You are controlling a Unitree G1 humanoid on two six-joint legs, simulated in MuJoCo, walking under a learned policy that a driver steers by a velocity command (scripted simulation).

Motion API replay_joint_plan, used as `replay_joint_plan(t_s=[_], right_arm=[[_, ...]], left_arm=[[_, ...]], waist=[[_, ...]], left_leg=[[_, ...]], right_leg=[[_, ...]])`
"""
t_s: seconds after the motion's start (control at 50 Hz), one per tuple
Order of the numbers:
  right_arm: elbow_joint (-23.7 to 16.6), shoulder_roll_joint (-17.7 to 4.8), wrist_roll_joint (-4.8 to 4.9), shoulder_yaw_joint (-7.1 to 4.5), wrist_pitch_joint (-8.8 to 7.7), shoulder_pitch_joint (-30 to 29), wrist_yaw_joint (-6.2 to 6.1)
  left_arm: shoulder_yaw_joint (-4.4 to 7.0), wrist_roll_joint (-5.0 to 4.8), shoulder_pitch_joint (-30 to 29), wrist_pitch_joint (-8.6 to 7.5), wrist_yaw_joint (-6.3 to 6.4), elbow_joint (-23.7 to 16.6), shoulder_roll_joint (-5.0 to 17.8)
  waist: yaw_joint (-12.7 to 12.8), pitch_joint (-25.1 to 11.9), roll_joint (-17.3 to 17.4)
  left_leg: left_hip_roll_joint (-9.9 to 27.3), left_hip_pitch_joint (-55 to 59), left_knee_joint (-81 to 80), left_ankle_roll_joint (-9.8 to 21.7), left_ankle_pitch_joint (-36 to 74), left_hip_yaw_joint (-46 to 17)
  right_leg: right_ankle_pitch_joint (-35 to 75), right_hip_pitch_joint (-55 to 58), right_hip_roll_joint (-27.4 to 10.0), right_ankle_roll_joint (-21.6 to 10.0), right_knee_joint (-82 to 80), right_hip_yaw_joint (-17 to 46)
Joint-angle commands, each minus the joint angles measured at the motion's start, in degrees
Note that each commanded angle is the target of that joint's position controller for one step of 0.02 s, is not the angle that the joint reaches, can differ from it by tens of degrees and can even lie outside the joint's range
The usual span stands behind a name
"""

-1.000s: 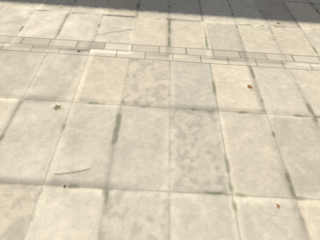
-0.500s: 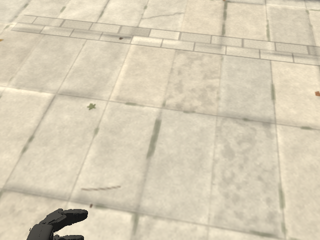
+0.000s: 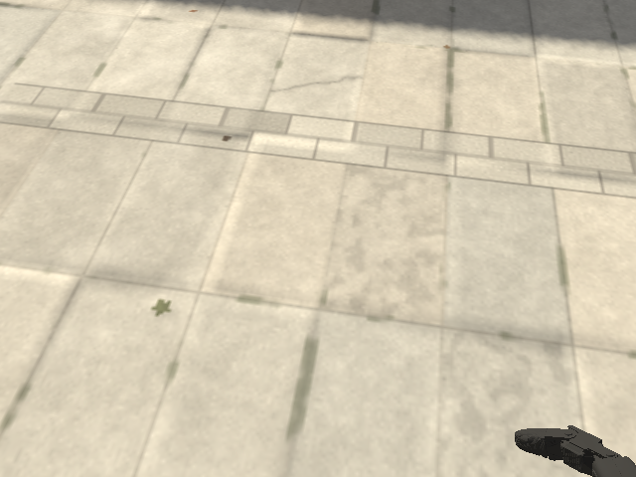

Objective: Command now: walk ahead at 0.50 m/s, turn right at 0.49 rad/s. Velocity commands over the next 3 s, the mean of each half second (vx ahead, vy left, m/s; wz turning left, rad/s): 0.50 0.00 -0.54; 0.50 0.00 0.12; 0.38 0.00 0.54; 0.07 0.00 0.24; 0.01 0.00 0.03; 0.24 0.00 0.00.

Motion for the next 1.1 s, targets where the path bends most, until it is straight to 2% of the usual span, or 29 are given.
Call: replay_joint_plan(t_s=[0.02, 0.04, 0.06, 0.08, 0.12, 0.18, 0.26, 0.32, 0.4, 0.44, 0.46, 0.48, 0.5, 0.52, 0.54, 0.56, 0.58, 0.6, 0.62, 0.66, 0.7, 0.8, 0.92, 0.98, 1.02, 1.04, 1.06, 1.08, 1.1], right_arm=[[0.0, -17.7, -1.73, -5.76, -0.3, 20.2, -2.13], [-0.3, -12.9, -0.82, -5.04, 0.27, 17.9, -1.96], [-0.5, -8.3, -0.09, -3.91, 0.22, 15.2, -1.69], [0.0, -6.6, 0.2, -3.44, 0.02, 13.9, -1.36], [1.2, -5.6, 0.76, -3.23, -0.56, 13.2, -1.44], [3.3, -6.7, 1.38, -3.72, -1.71, 15.4, -1.16], [5.8, -7.7, 1.19, -4.18, -1.64, 17.7, -0.95], [7.1, -8.2, 1.19, -4.42, -1.39, 18.5, -0.94], [9.6, -10.4, 1.18, -5.22, -0.59, 21.9, -1.41], [10.6, -11.8, 1.2, -5.47, 0.09, 22.7, -1.76], [11.0, -13.1, 1.17, -5.73, 0.53, 22.9, -1.94], [11.3, -13.8, 1.27, -5.78, 1.02, 23.1, -2.05], [10.8, -13.3, 1.27, -5.45, 1.22, 22.6, -2.08], [7.3, -7.3, 2.02, -3.88, 1.04, 24.5, -1.2], [5.1, -7.8, 1.6, -4.05, 0.76, 22.7, -0.68], [4.3, -9.8, 1.66, -4.61, 0.85, 16.2, -0.62], [4.5, -8.0, 2.54, -3.83, 0.31, 15.3, -0.52], [5.9, -7.2, 2.32, -3.61, 0.3, 16.6, -0.37], [7.1, -6.9, 1.34, -3.61, 1.16, 18.8, -0.12], [9.4, -6.7, 0.69, -3.8, 2.98, 21.9, 0.6], [9.6, -5.9, 1.13, -3.98, 3.56, 20.0, 1.21], [7.9, -5.0, 1.27, -3.99, 3.31, 10.2, 1.59], [4.8, -3.2, 0.72, -2.64, 2.72, -0.1, 2.84], [4.6, -4.3, 0.68, -2.98, 2.84, 2.1, 2.71], [6.5, -6.2, 0.43, -3.92, 2.81, 10.4, 2.1], [8.7, -7.9, -0.04, -4.92, 2.35, 17.9, 1.65], [10.5, -12.2, -0.72, -6.57, 2.28, 26.2, 0.79], [9.1, -18.2, 0.51, -8.37, 3.07, 23.0, 0.12], [8.9, -17.2, 2.47, -8.36, 3.4, 22.5, 0.28]], left_arm=[[0.57, -1.38, 0.0, -1.07, 0.06, -8.4, 2.6], [1.21, 0.48, -0.8, 0.1, 0.49, -6.6, 6.4], [1.34, 1.02, -4.4, 0.52, -0.04, -6.7, 6.2], [1.16, 0.96, -6.6, 0.79, -0.64, -7.0, 5.1], [1.07, 1.69, -7.0, 2.05, -1.58, -6.8, 4.4], [0.86, 1.97, -10.4, 3.18, -2.36, -8.1, 3.7], [0.32, 1.89, -17.4, 3.46, -2.9, -10.3, 3.2], [-0.47, 1.49, -22.9, 3.22, -3.76, -11.8, 2.3], [-0.88, 1.69, -28.5, 2.95, -4.32, -14.2, 2.5], [-0.56, 2.01, -27.4, 2.94, -3.8, -14.4, 3.2], [-0.12, 2.17, -24.3, 2.86, -3.32, -13.8, 4.0], [0.56, 2.42, -17.4, 2.39, -2.75, -12.0, 5.0], [1.68, 2.99, -6.9, 1.89, -1.92, -8.6, 7.0], [3.3, 3.25, -2.4, 1.76, -0.82, -8.0, 13.3], [3.7, 0.92, -2.5, 2.1, -0.15, -9.4, 15.8], [3.45, 0.5, -3.3, 2.46, 0.6, -8.4, 14.1], [2.57, 0.62, -6.0, 2.06, 1.14, -7.4, 11.1], [1.52, 0.75, -8.1, 1.43, 1.09, -6.7, 8.0], [0.75, 0.47, -10.0, 0.78, 0.97, -6.2, 6.1], [0.08, 0.43, -10.3, -0.69, 0.62, -5.4, 4.5], [0.31, 0.44, -9.1, -1.57, 0.5, -4.0, 5.6], [-0.1, 0.31, -6.4, -2.3, 0.58, -1.8, 4.9], [-0.53, 0.54, -1.7, -2.38, 1.93, 1.8, 5.2], [-0.33, 0.83, -2.0, -1.82, 2.82, 2.9, 7.5], [0.11, 1.34, -3.3, -0.94, 3.38, 3.0, 9.5], [0.19, 1.29, -4.2, -0.53, 3.36, 2.6, 10.1], [-0.16, 1.01, -5.2, -0.69, 3.08, 0.9, 9.3], [-1.05, -0.01, -3.5, -1.38, 1.67, -2.9, 3.7], [-0.63, 0.94, -8.2, -2.01, 1.35, -3.9, 7.4]], waist=[[-9.7, -15.6, 18.6], [-8.8, -10.0, 9.6], [-8.3, -4.9, 3.6], [-7.5, -2.0, 2.3], [-5.8, 0.1, 5.6], [-5.2, 0.3, 5.0], [-6.0, 2.0, 4.0], [-7.1, 3.8, 4.4], [-8.8, 5.9, 3.9], [-7.9, 4.3, 5.0], [-6.3, 2.0, 5.8], [-3.2, -2.0, 5.4], [1.6, -7.9, 2.6], [1.2, -15.7, -9.0], [0.5, -21.2, -12.5], [1.6, -14.5, -4.7], [-0.7, -7.3, -3.5], [-3.6, -3.6, -0.8], [-6.2, -1.8, -1.5], [-7.5, -1.4, -3.0], [-7.6, 0.7, -3.3], [-5.4, 4.6, -3.8], [-2.5, 7.0, -3.4], [-4.5, 4.1, -5.1], [-8.4, -0.8, -6.7], [-12.1, -4.9, -5.5], [-16.0, -10.2, -0.4], [-10.8, -14.5, 16.8], [-13.1, -15.5, 5.0]], left_leg=[[26.1, 40.1, -14.1, 10.1, -23.7, -40.7], [24.8, 35.5, -14.3, 11.2, -26.9, -40.9], [21.6, 30.1, -14.2, 10.0, -23.2, -31.9], [18.7, 25.3, -15.5, 8.7, -15.1, -23.5], [15.0, 20.6, -17.5, 6.5, -4.5, -13.4], [14.7, 20.5, -18.9, 7.3, 7.6, -6.5], [14.0, 22.5, -20.2, 7.5, 11.3, 1.1], [12.9, 22.2, -20.6, 6.3, 10.5, 6.2], [14.5, 27.4, -18.6, 5.2, 16.5, 10.2], [14.8, 30.3, -12.1, 4.4, 33.5, 12.6], [14.9, 31.2, -5.8, 4.1, 43.3, 13.6], [14.7, 29.4, 4.2, 4.0, 46.5, 14.3], [13.3, 21.4, 18.1, 2.9, 38.1, 15.3], [8.6, 0.8, 38.1, 0.4, 3.5, 14.9], [-0.7, -11.1, 51.4, -1.2, -25.1, 6.0], [2.3, -16.3, 52.6, -0.4, -18.8, 0.0], [4.4, -15.5, 49.5, 0.2, -14.5, 0.1], [6.2, -11.4, 43.9, 0.6, -12.7, -0.5], [6.9, -7.3, 40.5, 0.5, -12.0, -1.1], [6.2, -2.8, 38.1, 0.4, -10.5, -1.5], [5.3, -5.8, 35.4, 0.5, -7.1, -2.4], [3.8, -13.7, 24.0, 0.5, 4.2, -2.7], [2.4, -12.4, 8.5, 2.8, 8.3, 4.7], [-2.1, -6.0, 5.6, 6.0, 0.7, 8.6], [-5.7, 3.0, 4.8, 8.9, -5.8, 9.4], [-6.8, 13.2, 0.9, 10.9, -6.0, 7.7], [0.8, 27.0, -2.2, 14.5, -11.0, -3.3], [17.7, 44.3, -7.6, 24.7, -8.3, -37.2], [18.5, 45.1, -12.0, 26.5, -5.5, -42.4]], right_leg=[[-7.4, -32.4, 1.2, -1.7, 34.0, -4.7], [-4.6, -37.1, -3.2, -2.1, 40.5, -3.0], [1.1, -36.8, -5.2, -1.9, 40.8, -2.4], [4.4, -35.2, -6.7, -1.2, 39.1, -2.4], [6.7, -32.4, -8.5, 0.4, 36.6, -3.0], [10.5, -34.0, -8.6, 1.6, 36.0, -3.4], [18.0, -37.9, -9.3, 2.5, 29.3, -4.4], [23.7, -34.6, -9.5, 1.5, 18.6, -7.1], [19.8, -31.5, -8.5, -1.7, 9.2, -12.2], [14.0, -26.2, -5.1, -4.1, 6.7, -15.1], [10.5, -21.7, -2.6, -5.4, 6.2, -16.1], [9.1, -13.0, -0.1, -7.0, 4.0, -15.6], [10.6, 2.1, -0.5, -8.9, 0.6, -12.2], [0.0, 21.3, -17.3, -14.0, -1.9, 11.8], [6.9, 25.7, -28.5, -18.7, -12.4, 38.7], [14.3, 22.4, -26.5, -16.7, -12.9, 28.7], [23.1, 13.8, -25.0, -15.1, -12.5, 19.3], [28.5, 6.3, -21.8, -12.1, -13.5, 12.6], [30.6, 0.7, -19.4, -10.1, -15.1, 7.7], [31.9, -3.6, -17.5, -8.6, -18.2, 2.7], [31.6, -3.6, -16.8, -7.8, -20.7, -1.0], [34.1, 1.0, -15.5, -4.8, -23.4, -8.4], [44.9, 9.1, -17.4, -3.4, -22.1, -14.4], [68.1, 14.3, -18.6, -2.0, -13.4, -17.0], [78.9, 14.7, -19.3, -1.8, 0.3, -18.3], [72.7, 10.3, -18.8, -1.9, 12.2, -18.9], [54.2, -1.1, -16.5, -1.2, 29.7, -19.6], [-1.7, -28.2, -1.7, 2.6, 53.9, -17.0], [-2.0, -36.5, -2.9, 1.9, 58.1, -4.2]])
Next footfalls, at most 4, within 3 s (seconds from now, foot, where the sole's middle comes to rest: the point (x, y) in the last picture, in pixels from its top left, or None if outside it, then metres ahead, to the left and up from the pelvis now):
0.50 right None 0.39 -0.16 -0.76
1.06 left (403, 371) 0.73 -0.10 -0.76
1.52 right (464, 285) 0.99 -0.25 -0.76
1.90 left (388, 318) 0.87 -0.06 -0.76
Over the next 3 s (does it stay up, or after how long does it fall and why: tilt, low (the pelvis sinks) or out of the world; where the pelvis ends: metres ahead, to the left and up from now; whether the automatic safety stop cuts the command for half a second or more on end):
stays up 1.02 -0.18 0.02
